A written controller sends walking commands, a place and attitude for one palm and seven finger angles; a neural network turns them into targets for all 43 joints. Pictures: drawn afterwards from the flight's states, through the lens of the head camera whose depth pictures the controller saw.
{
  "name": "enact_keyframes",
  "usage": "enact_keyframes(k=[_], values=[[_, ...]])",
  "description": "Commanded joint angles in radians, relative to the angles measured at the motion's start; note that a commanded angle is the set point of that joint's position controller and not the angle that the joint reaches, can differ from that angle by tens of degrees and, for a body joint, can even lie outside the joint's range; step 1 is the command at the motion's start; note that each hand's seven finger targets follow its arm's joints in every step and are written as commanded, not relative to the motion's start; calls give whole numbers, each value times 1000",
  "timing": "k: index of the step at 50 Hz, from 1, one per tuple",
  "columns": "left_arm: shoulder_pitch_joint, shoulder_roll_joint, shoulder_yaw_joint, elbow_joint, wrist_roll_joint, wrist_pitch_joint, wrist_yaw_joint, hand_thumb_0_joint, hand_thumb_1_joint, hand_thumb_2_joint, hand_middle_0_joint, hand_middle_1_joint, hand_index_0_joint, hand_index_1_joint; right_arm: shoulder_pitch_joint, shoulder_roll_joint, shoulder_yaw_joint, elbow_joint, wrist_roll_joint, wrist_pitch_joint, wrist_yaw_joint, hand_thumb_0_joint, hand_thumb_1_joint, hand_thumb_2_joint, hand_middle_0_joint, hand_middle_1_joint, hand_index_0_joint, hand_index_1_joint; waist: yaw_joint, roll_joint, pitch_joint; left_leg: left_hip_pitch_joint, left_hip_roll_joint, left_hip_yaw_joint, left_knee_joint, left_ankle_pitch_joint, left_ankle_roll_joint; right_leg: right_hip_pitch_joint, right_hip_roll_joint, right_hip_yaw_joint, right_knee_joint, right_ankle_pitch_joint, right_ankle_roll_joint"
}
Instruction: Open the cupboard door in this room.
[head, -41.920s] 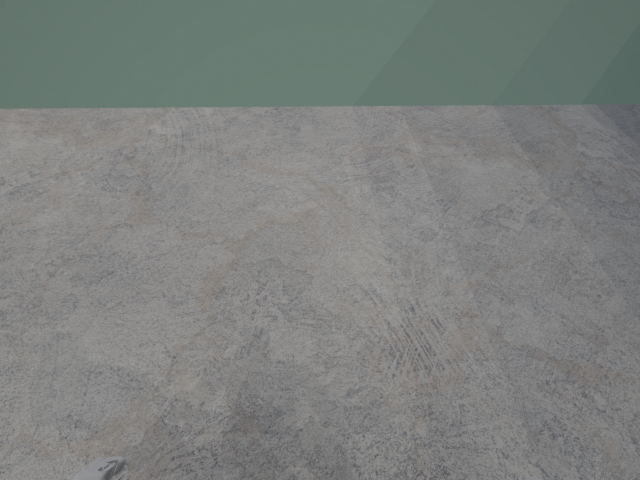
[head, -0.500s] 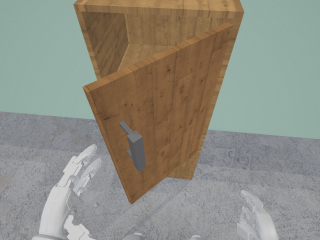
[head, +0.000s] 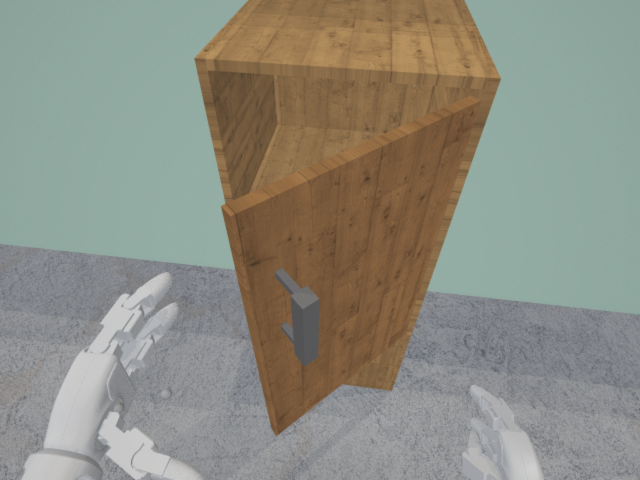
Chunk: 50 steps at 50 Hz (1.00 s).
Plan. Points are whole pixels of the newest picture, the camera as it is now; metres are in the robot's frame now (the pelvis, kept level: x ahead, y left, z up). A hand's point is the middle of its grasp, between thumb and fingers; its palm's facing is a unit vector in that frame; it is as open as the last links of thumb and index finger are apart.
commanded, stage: draw the hand back to the body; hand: left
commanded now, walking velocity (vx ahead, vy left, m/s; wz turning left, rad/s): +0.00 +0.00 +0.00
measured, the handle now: (295, 317) +0.30 +0.06 +0.08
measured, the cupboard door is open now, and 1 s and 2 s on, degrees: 46 46 46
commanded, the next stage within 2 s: step back with the hand held close in 1.04 s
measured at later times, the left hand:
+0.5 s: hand (81, 328) +0.20 +0.23 +0.18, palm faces +0.36 -0.85 -0.39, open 11.0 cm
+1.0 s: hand (72, 308) +0.21 +0.24 +0.20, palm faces +0.43 -0.81 -0.39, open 7.5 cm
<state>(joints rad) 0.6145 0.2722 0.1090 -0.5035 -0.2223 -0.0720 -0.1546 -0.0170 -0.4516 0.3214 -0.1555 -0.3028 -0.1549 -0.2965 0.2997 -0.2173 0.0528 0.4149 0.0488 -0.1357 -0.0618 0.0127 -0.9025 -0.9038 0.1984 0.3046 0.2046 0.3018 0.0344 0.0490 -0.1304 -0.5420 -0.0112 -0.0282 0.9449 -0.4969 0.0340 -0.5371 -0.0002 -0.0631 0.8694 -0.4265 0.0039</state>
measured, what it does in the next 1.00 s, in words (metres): rises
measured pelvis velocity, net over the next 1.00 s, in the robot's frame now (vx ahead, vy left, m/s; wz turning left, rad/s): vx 0.01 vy -0.02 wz -0.03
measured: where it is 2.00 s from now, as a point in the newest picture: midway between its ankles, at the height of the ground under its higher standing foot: outside the picture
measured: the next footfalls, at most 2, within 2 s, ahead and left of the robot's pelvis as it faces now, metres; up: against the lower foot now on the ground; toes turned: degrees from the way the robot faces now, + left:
none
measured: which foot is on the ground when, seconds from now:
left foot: down 0.00-1.00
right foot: down 0.00-1.00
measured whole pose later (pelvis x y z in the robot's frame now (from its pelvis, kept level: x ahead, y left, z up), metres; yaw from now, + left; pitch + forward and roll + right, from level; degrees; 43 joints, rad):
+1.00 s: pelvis +0.01 -0.02 +0.05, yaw -2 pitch -4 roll -1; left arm 0.48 0.34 0.33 -0.41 -0.06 -0.08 0.11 0.01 0.88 0.89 -0.21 -0.30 -0.21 -0.30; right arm 0.20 -0.22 0.01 0.63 0.00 -0.12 -0.08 0.01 -0.90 -0.90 0.20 0.30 0.20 0.30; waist 0.07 0.06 0.02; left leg -0.08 0.01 0.00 0.44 -0.28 0.01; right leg -0.11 0.02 -0.03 0.41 -0.23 -0.02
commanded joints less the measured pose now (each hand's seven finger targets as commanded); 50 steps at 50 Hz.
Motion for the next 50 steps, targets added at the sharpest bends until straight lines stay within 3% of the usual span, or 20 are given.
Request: enact_keyframes(k=[1, 3, 5, 10, 19, 21, 28, 32, 33, 36, 43, 50], values=[[7, 93, 56, -248, 130, -5, 197, 0, -220, 420, -160, -300, -160, -300, -83, -85, -39, -161, -16, -43, -38, 0, -900, -900, 200, 300, 200, 300, 5, 30, 20, 52, 30, -26, -280, 234, -34, 114, 7, 25, -197, 159, -38], [-13, 116, 70, -273, 153, 2, 237, 0, -150, 450, -162, -300, -162, -300, -91, -95, -39, -150, -21, -33, -37, 0, -900, -900, 200, 300, 200, 300, 5, 43, 9, 93, 38, -32, -306, 275, -36, 149, 5, 18, -214, 179, -37], [-15, 126, 82, -257, 168, 3, 259, 0, -80, 480, -165, -300, -165, -300, -106, -99, -40, -136, -25, -32, -41, 0, -900, -900, 200, 300, 200, 300, 5, 2, 9, 125, 39, -27, -328, 301, -31, 187, 3, 19, -242, 202, -36], [-50, 158, 131, -250, 180, -8, 285, 0, 95, 555, -171, -300, -171, -300, -128, -101, -40, -97, -31, -38, -45, 0, -900, -900, 200, 300, 200, 300, 11, 32, 21, 210, 42, -20, -396, 353, -33, 261, -2, 24, -305, 236, -34], [-113, 193, 218, -182, 177, -28, 295, 0, 410, 690, -182, -300, -182, -300, -177, -108, -46, -28, -37, -52, -40, 0, -900, -900, 200, 300, 200, 300, 26, 9, 66, 294, 46, -13, -499, 401, -37, 363, 2, 22, -395, 272, -32], [-127, 200, 236, -199, 175, -38, 296, 0, 480, 720, -185, -300, -185, -300, -179, -107, -48, -19, -40, -55, -35, 0, -900, -900, 200, 300, 200, 300, 28, 39, 52, 318, 47, -8, -514, 445, -42, 389, 0, 24, -402, 300, -32], [-180, 240, 324, -151, 161, -50, 295, 0, 725, 825, -194, -300, -194, -300, -204, -104, -56, 17, -43, -44, -31, 0, -900, -900, 200, 300, 200, 300, 33, -2, 68, 355, 38, 20, -546, 442, -29, 433, 2, 34, -457, 343, -30], [-240, 251, 348, -147, 159, -58, 294, 0, 865, 885, -199, -300, -199, -300, -217, -104, -61, 33, -40, -39, -29, 0, -900, -900, 200, 300, 200, 300, 31, 47, 71, 387, 35, 33, -555, 448, -26, 436, 1, 42, -480, 351, -28], [-249, 270, 370, -140, 158, -61, 298, 0, 900, 900, -200, -300, -200, -300, -217, -104, -60, 37, -44, -42, -29, 0, -900, -900, 200, 300, 200, 300, 34, 34, 75, 383, 34, 31, -559, 446, -26, 443, 1, 38, -483, 356, -28], [-208, 214, 319, -90, 155, -57, 285, 0, 900, 900, -200, -300, -200, -300, -222, -107, -66, 42, -41, -36, -23, 0, -900, -900, 200, 300, 200, 300, 30, 11, 96, 401, 37, 38, -566, 449, -20, 435, 1, 40, -496, 354, -23], [-214, 254, 354, -121, 157, -73, 287, 0, 900, 900, -200, -300, -200, -300, -234, -104, -71, 45, -45, -37, -21, 0, -900, -900, 200, 300, 200, 300, 41, -5, 55, 415, 27, 46, -567, 464, -13, 473, 0, 52, -507, 390, -23], [-223, 248, 347, -105, 156, -72, 287, 0, 900, 900, -200, -300, -200, -300, -237, -101, -70, 57, -45, -39, -22, 0, -900, -900, 200, 300, 200, 300, 35, 18, 89, 424, 27, 49, -571, 464, -13, 462, 0, 56, -525, 396, -22]])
